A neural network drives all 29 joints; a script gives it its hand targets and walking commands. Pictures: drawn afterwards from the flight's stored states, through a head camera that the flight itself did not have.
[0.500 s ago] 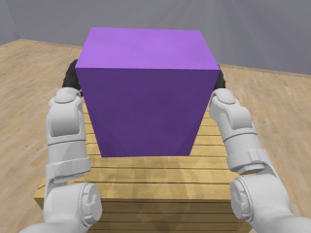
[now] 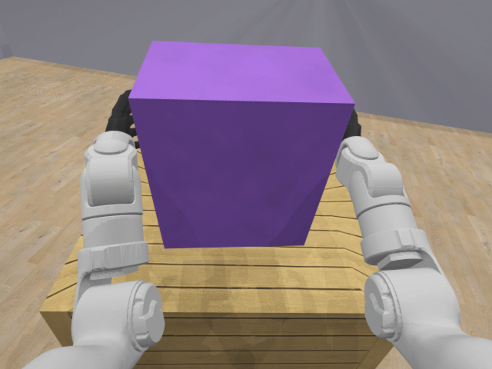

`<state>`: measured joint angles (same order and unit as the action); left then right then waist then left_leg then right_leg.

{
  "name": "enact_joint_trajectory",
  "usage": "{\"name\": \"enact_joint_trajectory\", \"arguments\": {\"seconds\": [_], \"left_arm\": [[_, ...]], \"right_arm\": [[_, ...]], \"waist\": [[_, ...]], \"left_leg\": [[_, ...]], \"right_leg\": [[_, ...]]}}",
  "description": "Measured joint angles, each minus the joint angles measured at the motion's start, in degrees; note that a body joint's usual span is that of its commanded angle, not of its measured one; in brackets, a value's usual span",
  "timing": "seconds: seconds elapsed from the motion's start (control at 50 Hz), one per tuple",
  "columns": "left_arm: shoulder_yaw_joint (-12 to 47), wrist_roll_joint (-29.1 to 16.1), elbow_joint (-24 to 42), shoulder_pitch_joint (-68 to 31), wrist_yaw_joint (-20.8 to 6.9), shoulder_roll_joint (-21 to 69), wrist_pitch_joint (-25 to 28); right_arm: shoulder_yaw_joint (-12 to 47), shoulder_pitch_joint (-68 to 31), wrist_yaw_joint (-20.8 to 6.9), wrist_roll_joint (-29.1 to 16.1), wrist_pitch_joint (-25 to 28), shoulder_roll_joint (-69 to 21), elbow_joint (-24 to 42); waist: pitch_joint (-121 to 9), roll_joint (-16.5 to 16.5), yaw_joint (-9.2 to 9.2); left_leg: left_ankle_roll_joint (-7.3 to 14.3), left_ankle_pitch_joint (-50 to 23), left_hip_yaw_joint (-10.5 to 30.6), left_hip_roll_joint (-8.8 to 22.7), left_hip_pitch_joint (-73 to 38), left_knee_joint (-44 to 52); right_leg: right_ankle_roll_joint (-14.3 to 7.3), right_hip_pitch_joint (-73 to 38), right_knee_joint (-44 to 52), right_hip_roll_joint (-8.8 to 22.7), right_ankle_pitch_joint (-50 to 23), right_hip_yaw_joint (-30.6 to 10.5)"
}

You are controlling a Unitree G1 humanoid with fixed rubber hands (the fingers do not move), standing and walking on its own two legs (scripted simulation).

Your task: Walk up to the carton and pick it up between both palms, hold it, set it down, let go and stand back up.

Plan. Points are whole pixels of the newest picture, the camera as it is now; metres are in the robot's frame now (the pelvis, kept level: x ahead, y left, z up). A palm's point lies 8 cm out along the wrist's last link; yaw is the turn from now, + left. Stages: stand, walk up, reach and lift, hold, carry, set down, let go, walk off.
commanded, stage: hold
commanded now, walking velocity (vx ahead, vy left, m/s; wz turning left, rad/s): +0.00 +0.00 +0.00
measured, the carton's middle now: (236, 155) +0.38 -0.01 +0.22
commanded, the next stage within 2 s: none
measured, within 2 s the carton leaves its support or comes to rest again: neither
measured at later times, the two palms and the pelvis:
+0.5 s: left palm (112, 145) +0.35 +0.18 +0.25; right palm (338, 143) +0.36 -0.17 +0.25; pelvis +0.01 -0.01 +0.00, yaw +2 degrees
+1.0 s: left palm (113, 144) +0.36 +0.18 +0.25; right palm (334, 144) +0.37 -0.16 +0.24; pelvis +0.01 +0.00 +0.00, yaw +2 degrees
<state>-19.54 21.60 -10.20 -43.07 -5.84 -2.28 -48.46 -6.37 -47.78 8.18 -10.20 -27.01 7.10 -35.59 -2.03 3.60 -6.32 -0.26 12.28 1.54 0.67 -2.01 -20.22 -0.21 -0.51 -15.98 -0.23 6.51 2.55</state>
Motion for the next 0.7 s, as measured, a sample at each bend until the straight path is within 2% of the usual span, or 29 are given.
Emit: {"name": "enact_joint_trajectory", "arguments": {"seconds": [0.14,0.22,0.42,0.5,0.7], "left_arm": [[-2.38,-1.36,-1.61,-0.91,0.48,0.47,2.14],[-2.98,-3.13,-0.87,0.36,0.47,-0.21,3.29],[-0.70,-5.08,2.30,5.35,-0.90,-2.52,3.26],[-0.55,-4.44,2.61,4.75,-0.95,-2.11,2.94],[-1.62,-1.49,-0.71,0.16,-0.71,-1.14,1.55]], "right_arm": [[1.85,-0.42,0.51,0.54,1.49,0.61,-0.42],[2.52,0.33,1.53,0.52,1.94,-0.27,1.07],[3.63,4.56,3.86,-0.37,-0.24,-2.32,7.03],[3.09,4.52,3.77,-0.94,-0.50,-1.99,7.58],[1.41,-0.30,1.58,0.06,0.17,-0.76,0.89]], "waist": [[-0.23,-2.50,1.45],[-0.62,-3.29,1.51],[-0.55,-1.83,-0.80],[-0.31,-0.71,-0.84],[-0.06,-0.33,0.01]], "left_leg": [[-0.10,-0.86,-0.42,0.10,1.15,1.25],[-0.35,-1.10,0.66,0.17,1.25,1.75],[-0.80,-0.34,2.88,0.33,-0.05,0.95],[-0.74,-0.06,2.21,0.36,-0.33,0.51],[-0.16,-0.72,0.68,-0.12,0.79,0.85]], "right_leg": [[-0.14,1.59,0.52,-0.12,-0.55,-0.42],[-0.36,1.01,1.57,-0.18,-0.64,0.63],[-0.66,-1.91,2.49,-0.37,0.00,2.81],[-0.61,-1.65,1.44,-0.38,0.36,2.12],[-0.16,0.51,0.46,0.11,-0.05,0.59]]}}
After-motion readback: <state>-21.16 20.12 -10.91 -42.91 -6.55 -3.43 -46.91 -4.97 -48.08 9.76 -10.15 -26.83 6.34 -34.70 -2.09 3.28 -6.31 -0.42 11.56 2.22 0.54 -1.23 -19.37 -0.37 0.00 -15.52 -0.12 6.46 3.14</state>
